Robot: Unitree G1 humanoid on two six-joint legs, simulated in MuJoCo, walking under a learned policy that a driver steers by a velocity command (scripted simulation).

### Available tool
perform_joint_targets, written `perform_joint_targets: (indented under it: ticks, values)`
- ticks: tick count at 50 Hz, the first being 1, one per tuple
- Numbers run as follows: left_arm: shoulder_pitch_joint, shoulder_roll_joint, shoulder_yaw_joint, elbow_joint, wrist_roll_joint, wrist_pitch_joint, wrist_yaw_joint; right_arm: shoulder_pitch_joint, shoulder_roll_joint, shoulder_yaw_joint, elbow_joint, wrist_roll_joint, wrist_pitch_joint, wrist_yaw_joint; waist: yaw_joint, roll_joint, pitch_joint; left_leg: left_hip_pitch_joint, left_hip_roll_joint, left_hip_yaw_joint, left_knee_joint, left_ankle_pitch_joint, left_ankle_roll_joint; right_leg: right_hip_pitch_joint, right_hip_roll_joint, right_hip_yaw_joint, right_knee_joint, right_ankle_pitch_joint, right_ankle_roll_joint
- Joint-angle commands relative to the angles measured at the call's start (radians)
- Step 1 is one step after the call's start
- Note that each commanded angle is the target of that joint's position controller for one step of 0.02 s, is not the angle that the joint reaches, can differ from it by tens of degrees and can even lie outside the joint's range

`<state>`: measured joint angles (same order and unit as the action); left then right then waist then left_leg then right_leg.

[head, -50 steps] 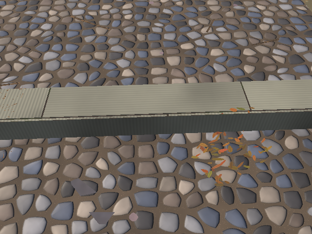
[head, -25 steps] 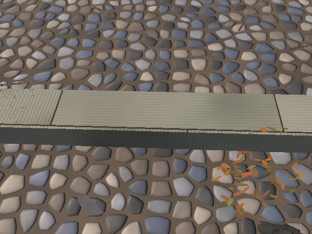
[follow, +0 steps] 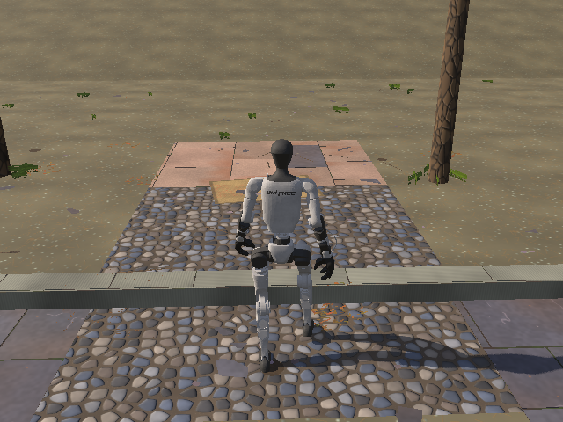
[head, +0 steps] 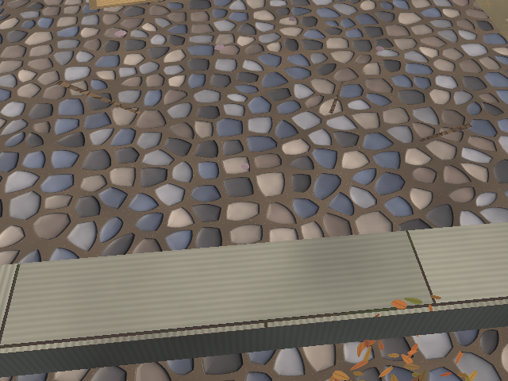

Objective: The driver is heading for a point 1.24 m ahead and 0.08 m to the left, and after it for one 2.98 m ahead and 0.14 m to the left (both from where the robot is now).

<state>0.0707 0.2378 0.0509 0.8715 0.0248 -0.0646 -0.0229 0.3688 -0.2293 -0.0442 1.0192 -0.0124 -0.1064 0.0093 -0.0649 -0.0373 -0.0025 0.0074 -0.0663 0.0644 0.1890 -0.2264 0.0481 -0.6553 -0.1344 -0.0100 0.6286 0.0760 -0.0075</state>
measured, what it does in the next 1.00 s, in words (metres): walks ahead: right foot, then left foot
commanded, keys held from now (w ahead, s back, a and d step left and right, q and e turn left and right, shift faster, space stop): w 1.00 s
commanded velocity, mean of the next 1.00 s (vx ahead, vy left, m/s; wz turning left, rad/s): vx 0.50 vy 0.00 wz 0.00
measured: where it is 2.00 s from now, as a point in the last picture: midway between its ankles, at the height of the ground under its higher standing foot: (244, 165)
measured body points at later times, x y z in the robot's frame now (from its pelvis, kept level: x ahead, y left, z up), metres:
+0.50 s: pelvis +0.26 -0.04 +0.00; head +0.28 -0.04 +0.45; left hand +0.22 +0.20 -0.14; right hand +0.40 -0.27 -0.13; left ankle +0.37 +0.08 -0.71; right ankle +0.20 -0.12 -0.74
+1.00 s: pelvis +0.50 -0.01 +0.00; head +0.54 +0.00 +0.45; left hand +0.74 +0.13 -0.08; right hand +0.35 -0.21 -0.13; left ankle +0.39 +0.06 -0.74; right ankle +0.65 -0.11 -0.51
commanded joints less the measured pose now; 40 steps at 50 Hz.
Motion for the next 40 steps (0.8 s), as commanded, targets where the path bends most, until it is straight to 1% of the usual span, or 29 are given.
perform_joint_targets:
  ticks: [1, 3, 4, 5, 6, 7, 8, 9, 10, 12, 15, 18, 20, 22, 23, 26, 27, 28, 29, 30, 31, 32, 33, 34, 35, 37, 38, 39, 40]
  values:
    - [-0.084, 0.043, -0.004, -0.086, 0.017, 0.004, -0.025, 0.039, -0.141, -0.024, -0.021, -0.016, -0.007, 0.000, 0.014, 0.106, 0.095, -0.090, 0.262, -0.094, -0.046, 0.282, 0.122, 0.128, 0.045, -0.051, -0.069, -0.058, -0.014]
    - [-0.026, 0.082, 0.007, -0.083, 0.017, -0.011, -0.015, 0.029, -0.176, -0.035, -0.020, -0.020, 0.001, -0.008, 0.047, 0.120, 0.063, 0.010, 0.288, -0.104, 0.061, 0.448, 0.101, 0.177, 0.070, -0.048, -0.120, -0.191, -0.041]
    - [0.075, 0.094, 0.014, -0.054, 0.020, -0.023, -0.007, 0.023, -0.180, -0.036, -0.019, -0.021, 0.007, -0.011, 0.092, 0.116, 0.012, 0.036, 0.274, -0.089, 0.191, 0.572, 0.087, 0.280, 0.101, -0.062, -0.171, -0.225, -0.059]
    - [0.246, 0.123, 0.026, 0.002, 0.031, -0.039, 0.006, 0.037, -0.149, -0.026, -0.019, -0.024, 0.011, -0.013, 0.151, 0.080, -0.088, -0.009, 0.221, -0.053, 0.401, 0.573, 0.069, 0.483, 0.105, -0.058, -0.205, -0.211, -0.086]
    - [0.407, 0.216, 0.048, 0.029, 0.054, -0.051, 0.021, 0.072, -0.075, -0.003, -0.059, -0.002, 0.008, -0.011, 0.180, -0.068, -0.239, -0.243, 0.150, 0.003, 0.711, 0.286, 0.039, 0.777, -0.128, 0.208, -0.198, -0.216, -0.148]
    - [0.445, 0.313, 0.079, 0.058, 0.040, -0.039, 0.016, 0.172, -0.025, 0.005, -0.059, 0.025, 0.005, -0.004, 0.135, -0.328, -0.315, -0.554, -0.020, 0.009, 0.981, -0.300, 0.016, 0.966, -0.306, 0.611, -0.320, -0.175, -0.260]
    - [0.353, 0.226, 0.061, 0.034, 0.013, -0.029, 0.008, 0.088, -0.118, -0.016, -0.047, 0.000, 0.013, -0.008, 0.118, -0.122, -0.239, -0.619, 0.058, -0.110, 1.049, -0.263, 0.038, 0.881, -0.246, 0.558, -0.336, -0.259, -0.225]
    - [0.260, 0.148, 0.040, 0.015, 0.008, -0.031, 0.004, 0.010, -0.108, -0.016, -0.063, -0.004, 0.009, 0.000, 0.100, -0.049, -0.126, -0.628, 0.097, -0.109, 1.031, -0.167, 0.046, 0.748, -0.206, 0.424, -0.356, -0.263, -0.204]
    - [0.215, 0.101, 0.027, 0.010, 0.007, -0.033, 0.001, -0.029, -0.084, -0.010, -0.067, -0.002, 0.009, 0.005, 0.086, -0.013, -0.071, -0.602, 0.134, -0.105, 0.981, -0.098, 0.045, 0.655, -0.165, 0.332, -0.398, -0.213, -0.185]
    - [0.211, 0.061, 0.014, 0.032, -0.004, -0.040, 0.008, -0.028, -0.065, -0.006, -0.062, -0.026, 0.031, 0.011, 0.052, -0.044, -0.035, -0.530, 0.160, -0.091, 0.923, -0.050, 0.026, 0.558, -0.110, 0.211, -0.439, -0.081, -0.161]
    - [0.274, 0.077, 0.014, 0.068, -0.012, -0.055, 0.012, -0.040, -0.049, -0.003, -0.060, -0.032, 0.050, 0.021, 0.038, -0.033, -0.030, -0.538, 0.162, -0.064, 0.891, -0.018, 0.004, 0.552, -0.094, 0.140, -0.460, 0.024, -0.184]
    - [0.302, 0.087, 0.014, 0.085, -0.011, -0.055, 0.015, -0.159, -0.042, 0.005, -0.097, -0.035, 0.057, 0.023, 0.055, -0.026, 0.028, -0.599, 0.177, -0.037, 0.777, 0.051, -0.026, 0.537, -0.077, 0.090, -0.500, -0.004, -0.193]
    - [0.324, 0.076, 0.008, 0.100, -0.009, -0.050, 0.017, -0.235, -0.028, 0.013, -0.124, -0.029, 0.055, 0.024, 0.070, -0.036, 0.050, -0.581, 0.168, -0.016, 0.648, 0.089, -0.039, 0.529, -0.055, 0.048, -0.498, 0.024, -0.186]
    - [0.343, 0.086, 0.008, 0.110, -0.008, -0.049, 0.017, -0.283, -0.020, 0.020, -0.138, -0.022, 0.052, 0.020, 0.083, -0.047, 0.055, -0.532, 0.146, 0.006, 0.534, 0.117, -0.038, 0.534, -0.048, 0.025, -0.485, 0.071, -0.180]
    - [0.375, 0.080, 0.009, 0.124, 0.000, -0.045, 0.019, -0.245, -0.007, 0.026, -0.123, -0.017, 0.055, 0.012, 0.082, -0.080, 0.028, -0.484, 0.130, 0.028, 0.540, 0.093, -0.031, 0.542, -0.055, 0.015, -0.460, 0.050, -0.187]
    - [0.382, 0.088, 0.011, 0.135, 0.000, -0.040, 0.023, -0.280, -0.029, 0.021, -0.142, -0.018, 0.048, 0.002, 0.083, -0.059, 0.070, -0.453, 0.121, 0.024, 0.468, 0.055, -0.004, 0.552, -0.091, 0.050, -0.424, 0.040, -0.189]
    - [0.368, 0.103, 0.015, 0.134, 0.000, -0.038, 0.026, -0.251, -0.040, 0.014, -0.143, -0.024, 0.045, -0.004, 0.066, -0.056, 0.069, -0.436, 0.110, 0.034, 0.450, 0.001, 0.012, 0.574, -0.106, 0.063, -0.381, 0.079, -0.190]
    - [0.338, 0.088, 0.010, 0.128, -0.003, -0.030, 0.027, -0.132, -0.024, 0.013, -0.110, -0.027, 0.038, -0.014, 0.003, -0.043, 0.015, -0.310, 0.070, 0.061, 0.439, -0.008, 0.037, 0.563, -0.106, 0.054, -0.251, 0.303, -0.195]
    - [0.302, 0.096, 0.012, 0.114, -0.019, -0.027, 0.024, 0.022, -0.036, -0.001, -0.057, -0.024, 0.027, -0.022, -0.071, 0.027, -0.049, -0.150, 0.050, 0.050, 0.319, 0.064, 0.053, 0.538, -0.043, 0.001, -0.040, 0.444, -0.175]
    - [0.244, 0.088, 0.010, 0.079, -0.032, -0.031, 0.020, 0.168, -0.113, -0.026, -0.019, -0.037, 0.016, -0.029, -0.127, 0.099, -0.098, 0.023, 0.173, -0.112, 0.180, 0.077, 0.076, 0.388, 0.032, -0.045, 0.221, 0.230, -0.121]
    - [0.251, -0.013, -0.012, 0.047, -0.007, -0.032, 0.018, 0.192, -0.215, -0.041, -0.017, -0.040, 0.012, -0.028, -0.060, 0.263, -0.100, 0.108, 0.407, -0.407, 0.116, 0.263, 0.075, 0.185, 0.136, -0.088, 0.509, -0.494, -0.080]
    - [0.412, -0.016, -0.004, 0.076, -0.024, -0.016, 0.017, 0.173, -0.277, -0.067, -0.008, -0.009, 0.038, -0.022, 0.003, 0.337, -0.161, 0.166, 0.492, -0.666, 0.030, 0.035, 0.219, -0.006, 0.190, 0.000, 0.711, -0.563, -0.077]
    - [0.343, 0.024, 0.000, 0.084, 0.007, -0.005, 0.015, 0.082, -0.156, -0.045, -0.029, 0.000, 0.046, -0.012, 0.018, 0.147, -0.025, 0.070, 0.452, -0.605, 0.006, -0.276, 0.228, -0.112, 0.118, 0.017, 0.825, -0.495, -0.079]
    - [0.268, 0.018, 0.005, 0.065, 0.016, -0.009, 0.006, 0.024, -0.070, -0.021, -0.036, -0.001, 0.045, -0.002, 0.023, 0.106, 0.060, -0.037, 0.394, -0.509, -0.019, -0.391, 0.205, -0.160, 0.094, 0.007, 0.870, -0.433, -0.080]
    - [0.258, -0.002, 0.004, 0.061, 0.012, -0.008, 0.000, 0.009, -0.028, -0.007, -0.026, -0.012, 0.042, 0.000, 0.053, 0.099, 0.088, -0.092, 0.341, -0.432, -0.030, -0.362, 0.170, -0.176, 0.076, -0.003, 0.911, -0.397, -0.077]
    - [0.255, -0.043, -0.006, 0.048, 0.019, 0.012, -0.015, 0.041, -0.001, 0.007, 0.009, -0.010, 0.026, -0.010, 0.091, 0.085, 0.090, -0.176, 0.285, -0.314, -0.012, -0.228, 0.138, -0.192, 0.052, -0.010, 0.968, -0.329, -0.066]
    - [0.242, -0.059, -0.010, 0.033, 0.017, 0.020, -0.016, 0.071, -0.012, 0.007, 0.024, -0.012, 0.019, -0.012, 0.092, 0.074, 0.083, -0.195, 0.280, -0.287, -0.004, -0.165, 0.142, -0.226, 0.059, -0.023, 1.016, -0.320, -0.059]
    - [0.165, -0.079, -0.021, -0.005, 0.018, 0.029, -0.011, 0.111, -0.023, 0.006, 0.041, -0.015, 0.013, -0.009, 0.073, 0.082, 0.097, -0.182, 0.298, -0.289, 0.001, -0.077, 0.162, -0.332, 0.071, -0.051, 1.152, -0.357, -0.052]
    - [0.098, -0.126, -0.038, -0.048, 0.003, 0.040, 0.012, 0.176, -0.034, 0.007, 0.061, -0.021, 0.007, -0.004, 0.041, 0.135, 0.079, -0.142, 0.338, -0.310, -0.003, -0.002, 0.197, -0.479, 0.101, -0.082, 1.427, -0.450, -0.064]
Keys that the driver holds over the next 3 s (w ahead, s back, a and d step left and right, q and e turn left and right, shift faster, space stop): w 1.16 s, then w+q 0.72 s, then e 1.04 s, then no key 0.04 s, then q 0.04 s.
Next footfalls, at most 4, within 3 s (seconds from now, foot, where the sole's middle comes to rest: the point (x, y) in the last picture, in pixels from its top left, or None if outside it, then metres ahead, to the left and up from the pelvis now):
0.10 right None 0.24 -0.13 -0.78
0.60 left None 0.43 0.06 -0.78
1.08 right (284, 272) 0.74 -0.10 -0.64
1.70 left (217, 195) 1.02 0.08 -0.64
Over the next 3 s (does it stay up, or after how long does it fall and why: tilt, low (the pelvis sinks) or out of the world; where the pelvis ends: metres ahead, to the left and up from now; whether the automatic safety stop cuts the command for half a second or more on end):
stays up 1.22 0.01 0.13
